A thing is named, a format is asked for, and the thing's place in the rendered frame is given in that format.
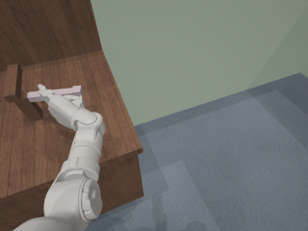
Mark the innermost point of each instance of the robot left hand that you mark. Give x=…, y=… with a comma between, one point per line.
x=61, y=107

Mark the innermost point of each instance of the robot left upper arm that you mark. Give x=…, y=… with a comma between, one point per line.
x=69, y=206

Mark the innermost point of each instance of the tap lever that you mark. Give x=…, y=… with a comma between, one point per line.
x=34, y=96

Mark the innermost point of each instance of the counter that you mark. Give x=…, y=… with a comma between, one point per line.
x=55, y=43

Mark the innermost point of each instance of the left robot forearm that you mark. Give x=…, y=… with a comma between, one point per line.
x=86, y=148

